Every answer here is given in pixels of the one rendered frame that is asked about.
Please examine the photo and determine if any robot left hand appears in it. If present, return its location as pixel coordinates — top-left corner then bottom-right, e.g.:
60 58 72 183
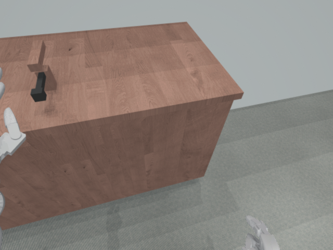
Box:
0 67 26 163

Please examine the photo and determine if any robot right hand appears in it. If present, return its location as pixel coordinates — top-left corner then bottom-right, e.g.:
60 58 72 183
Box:
242 215 280 250

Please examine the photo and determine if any tap lever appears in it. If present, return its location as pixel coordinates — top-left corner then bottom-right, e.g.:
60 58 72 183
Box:
30 72 47 102

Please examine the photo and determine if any counter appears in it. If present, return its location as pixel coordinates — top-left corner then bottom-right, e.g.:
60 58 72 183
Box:
0 22 244 230

